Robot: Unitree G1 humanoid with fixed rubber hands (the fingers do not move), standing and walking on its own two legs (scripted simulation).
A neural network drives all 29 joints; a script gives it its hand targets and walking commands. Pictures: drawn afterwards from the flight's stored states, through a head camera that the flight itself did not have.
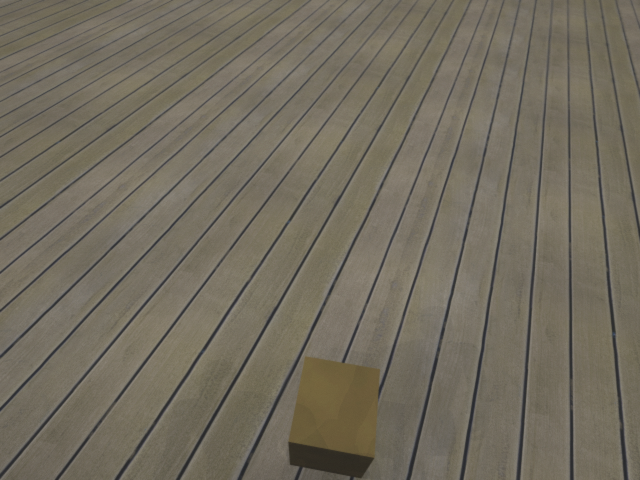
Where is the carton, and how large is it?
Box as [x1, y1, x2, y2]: [288, 356, 379, 477]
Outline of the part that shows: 305,356 288,441 290,464 361,477 374,457 379,369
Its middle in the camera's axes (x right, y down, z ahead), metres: +0.03 +0.49 +1.06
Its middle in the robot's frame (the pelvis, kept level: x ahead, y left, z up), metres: +0.40 -0.03 -0.65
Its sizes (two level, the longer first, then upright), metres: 0.210 0.200 0.250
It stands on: the floor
